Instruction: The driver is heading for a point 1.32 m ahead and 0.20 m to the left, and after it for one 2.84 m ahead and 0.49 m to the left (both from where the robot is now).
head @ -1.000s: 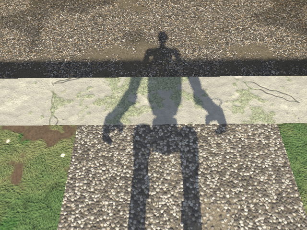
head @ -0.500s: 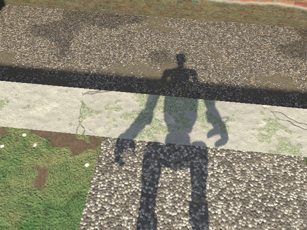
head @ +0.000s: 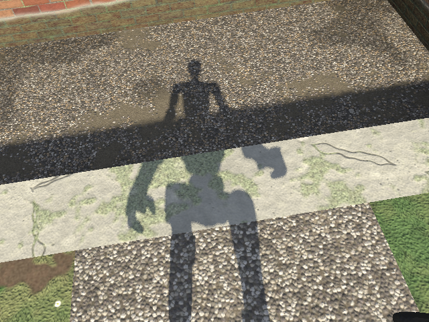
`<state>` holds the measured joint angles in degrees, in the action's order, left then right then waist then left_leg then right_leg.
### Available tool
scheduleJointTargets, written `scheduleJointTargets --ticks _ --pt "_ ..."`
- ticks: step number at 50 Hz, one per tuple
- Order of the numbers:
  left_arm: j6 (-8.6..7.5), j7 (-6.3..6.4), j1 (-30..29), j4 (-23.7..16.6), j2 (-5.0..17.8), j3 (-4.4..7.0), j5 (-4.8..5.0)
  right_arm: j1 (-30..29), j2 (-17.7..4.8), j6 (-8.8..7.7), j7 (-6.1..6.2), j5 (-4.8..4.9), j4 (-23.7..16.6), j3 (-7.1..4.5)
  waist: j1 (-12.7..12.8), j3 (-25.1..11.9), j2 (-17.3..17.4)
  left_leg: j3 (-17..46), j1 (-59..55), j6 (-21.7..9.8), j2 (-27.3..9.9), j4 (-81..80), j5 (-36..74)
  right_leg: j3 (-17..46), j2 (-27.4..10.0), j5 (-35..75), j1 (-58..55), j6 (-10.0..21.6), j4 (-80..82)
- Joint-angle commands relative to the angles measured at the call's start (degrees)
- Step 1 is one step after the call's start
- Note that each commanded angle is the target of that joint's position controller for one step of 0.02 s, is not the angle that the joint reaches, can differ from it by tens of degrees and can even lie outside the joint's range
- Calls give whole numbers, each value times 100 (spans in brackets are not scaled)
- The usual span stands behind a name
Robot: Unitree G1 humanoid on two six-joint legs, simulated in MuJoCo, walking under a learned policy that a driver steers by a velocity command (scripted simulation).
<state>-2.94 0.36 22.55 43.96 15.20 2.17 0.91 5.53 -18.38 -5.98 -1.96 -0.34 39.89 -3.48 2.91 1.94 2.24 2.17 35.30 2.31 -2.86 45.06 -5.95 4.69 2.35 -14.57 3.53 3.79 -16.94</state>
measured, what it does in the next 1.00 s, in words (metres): walks ahead, turning left: left foot, then right foot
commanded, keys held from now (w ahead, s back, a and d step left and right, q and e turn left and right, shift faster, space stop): w+e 0.02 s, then w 0.14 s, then w+q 0.84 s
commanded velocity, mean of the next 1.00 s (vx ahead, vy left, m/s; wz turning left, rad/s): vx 0.49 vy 0.00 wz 0.22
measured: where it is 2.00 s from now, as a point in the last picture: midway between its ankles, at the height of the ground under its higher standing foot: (204, 196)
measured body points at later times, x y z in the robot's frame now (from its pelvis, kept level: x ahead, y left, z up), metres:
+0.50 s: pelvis +0.29 +0.03 +0.00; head +0.33 +0.04 +0.45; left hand +0.50 +0.28 -0.08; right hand +0.32 -0.25 -0.12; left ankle +0.29 +0.12 -0.75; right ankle +0.41 -0.13 -0.70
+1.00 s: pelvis +0.54 +0.00 -0.01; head +0.56 +0.01 +0.44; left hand +0.48 +0.28 -0.13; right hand +0.80 -0.19 -0.10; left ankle +0.63 +0.18 -0.69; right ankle +0.52 -0.12 -0.75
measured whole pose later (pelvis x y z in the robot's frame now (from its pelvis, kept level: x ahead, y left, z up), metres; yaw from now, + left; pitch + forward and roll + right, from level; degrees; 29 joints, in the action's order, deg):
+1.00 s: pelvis +0.54 +0.00 -0.01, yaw +18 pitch +1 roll -2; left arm -3.9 1.2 20.6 45.4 15.5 4.1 -0.5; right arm 9.5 -16.8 0.0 -0.1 0.7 36.6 -3.9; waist 4.1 1.9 2.2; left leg 2.3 39.0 0.4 -4.4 51.5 -5.6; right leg -8.2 0.0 -16.9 5.7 1.0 -22.2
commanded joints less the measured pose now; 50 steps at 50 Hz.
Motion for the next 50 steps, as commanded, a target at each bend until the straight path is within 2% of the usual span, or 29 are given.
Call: scheduleJointTargets --ticks 1,4,7,9,10,11,12,13,14,15,16,17,20,22,25,28,30,32,33,34,35,36,37,38,40,42,44,47,50 --pt "-62 135 -53 -384 1237 363 30 -979 -175 -89 -29 44 -616 4 98 259 -778 -215 -193 126 327 -1117 921 793 -955 1303 552 787 653" --pt "-65 151 210 -243 1147 362 74 -1184 -231 -128 -93 94 -678 1 173 276 -806 -56 -468 -1 304 -1616 1378 960 -1187 1194 330 701 594" --pt "-20 162 210 -154 1132 393 46 -974 -409 -156 -104 92 -630 -71 14 250 -922 15 -480 -254 231 -1769 952 1054 -1456 1925 -360 564 216" --pt "44 145 128 -178 1182 414 -11 -328 -635 -147 -50 92 -467 -196 -315 -231 -1063 -324 -1264 -510 487 -1778 426 868 -1332 3763 -683 442 -682" --pt "75 135 91 -216 1097 368 -46 372 -806 -123 -9 79 -292 -281 -676 -786 -1021 -425 -2318 -722 467 -1749 548 599 -1066 4358 -482 295 -1689" --pt "98 142 169 -334 817 248 -155 1321 -1046 -99 15 -6 -168 -311 -998 -1671 -502 636 -4035 -1130 -427 -1399 604 480 -762 3060 562 151 -3332" --pt "15 78 1207 -344 149 74 -21 1785 -1468 -67 -59 -23 114 -425 -455 -2502 1624 3794 -5920 -2231 -1769 -2131 -942 292 346 -1237 2731 -311 -5550" --pt "-70 54 881 -271 690 118 59 1706 -867 -83 -109 155 119 -273 -679 -2189 1171 4650 -5780 -2132 -1696 -2900 -2065 648 122 -1712 3445 -264 -6049" --pt "-135 29 -20 -474 1034 215 137 1243 -623 -63 -81 181 50 -202 -751 -1169 626 3688 -4940 -1892 -1508 -2945 -1858 456 -195 -1242 3766 -223 -6069" --pt "-220 36 -546 -608 1006 179 63 964 -604 -26 -57 118 -11 -179 -684 -751 -25 3066 -4134 -1745 -1249 -2998 -1193 301 -410 -847 3605 -181 -5780" --pt "-292 32 -809 -689 958 193 -50 803 -569 2 -41 66 -26 -166 -550 -404 -193 2624 -3522 -1738 -1048 -3052 -432 211 -558 -621 3532 -203 -5370" --pt "-318 16 -771 -714 906 200 -103 769 -521 0 -9 1 -43 -139 -389 -405 -47 2368 -3208 -1727 -870 -3144 25 232 -687 -440 3245 -217 -5075" --pt "-293 -6 -688 -761 651 127 -169 852 -507 14 72 102 6 -136 -216 -358 200 1968 -2742 -1880 -720 -3381 487 57 -742 -510 3019 -426 -4159" --pt "-280 -4 -1088 -923 492 41 -199 931 -687 40 144 146 46 -191 -295 -168 191 1691 -2319 -1872 -643 -3513 468 -86 -701 -185 2914 -580 -3327" --pt "-332 -49 -1743 -1030 431 -2 -153 1113 -809 119 195 165 81 -242 -547 -64 180 1323 -1889 -1597 -364 -3457 401 -177 -462 1202 2362 -675 -2144" --pt "-367 -76 -2088 -1137 556 59 -54 1468 -803 212 209 229 171 -254 -674 -112 230 1496 -1976 -1429 -381 -3140 158 -88 -290 1637 1993 -713 -1598" --pt "-384 -86 -2116 -1184 708 149 -15 1538 -767 265 224 226 161 -248 -592 -167 285 1815 -2187 -1307 -469 -2793 -93 3 -257 1448 1752 -632 -1320" --pt "-392 -87 -1684 -1078 814 247 -5 1415 -664 297 235 214 87 -222 -286 -321 352 1977 -2154 -1155 -377 -2274 -225 -75 -253 1173 1082 -425 -1018" --pt "-394 -57 -1185 -982 955 335 -37 1391 -495 296 238 192 46 -165 -27 -538 314 1836 -1933 -986 -101 -1657 -286 -38 -401 1015 361 -261 -855" --pt "-402 -13 -337 -922 1286 425 -155 1474 -112 298 247 109 -32 -29 309 -1266 -380 1327 -1344 -723 294 99 -1007 936 -1436 688 -877 144 -843" --pt "-279 -39 24 -783 1636 501 -198 2324 219 236 247 255 -163 69 -46 -2046 -2130 694 264 -422 913 1811 -3096 3222 -2676 -89 -2230 1051 -503" --pt "-242 -90 -30 -740 1216 431 -81 2253 -353 243 267 372 -106 -41 26 -1634 -1699 691 1068 -346 454 2677 -2827 3896 -2696 -1552 -1904 1117 -132" --pt "-235 -87 -208 -757 853 332 -48 1652 -647 294 279 358 -149 -138 177 -909 -1029 641 1269 -317 245 2986 -2273 3105 -2408 -1720 -1280 911 -42" --pt "-227 -94 -538 -759 709 263 -92 1376 -602 343 292 289 -210 -148 70 -504 -693 523 1128 -278 90 2935 -1818 2382 -2136 -1120 -620 770 61" --pt "-247 -64 -895 -694 520 205 -170 1280 -446 407 245 235 -280 -173 -185 -115 -933 564 738 -229 -196 2552 -1266 1421 -1745 -194 226 656 318" --pt "-292 4 -933 -627 473 225 -195 1280 -235 504 267 170 -355 -165 -274 -59 -1058 386 513 -160 -182 2359 -1019 720 -1610 1056 436 702 327" --pt "-294 55 -760 -492 593 287 -169 1025 -79 554 299 99 -504 -110 -243 -90 -798 325 614 -106 -221 1895 -804 304 -1718 2064 369 793 260" --pt "-233 102 -652 -361 810 369 -163 615 117 562 224 80 -650 -21 -153 -105 -620 181 538 -141 -276 956 -49 -186 -1771 2381 294 764 146" --pt "-152 129 -650 -310 958 403 -93 224 150 523 110 107 -746 4 -49 27 -646 -138 113 -253 -174 249 492 -629 -1746 2534 419 661 15"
